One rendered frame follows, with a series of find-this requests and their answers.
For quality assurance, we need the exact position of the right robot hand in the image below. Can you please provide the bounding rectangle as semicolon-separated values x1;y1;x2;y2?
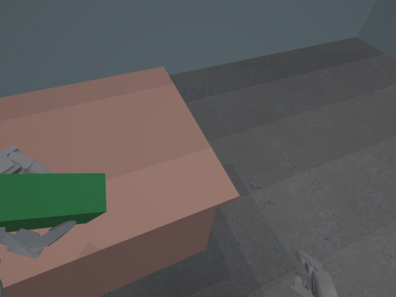
290;250;338;297

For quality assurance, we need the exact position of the sponge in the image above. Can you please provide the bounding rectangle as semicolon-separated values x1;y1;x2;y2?
0;173;106;232

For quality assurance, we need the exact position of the left robot hand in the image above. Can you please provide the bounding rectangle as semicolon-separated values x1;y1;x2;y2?
0;145;77;259

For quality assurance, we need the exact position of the table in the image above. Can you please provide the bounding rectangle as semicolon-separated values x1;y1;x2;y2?
0;67;240;297

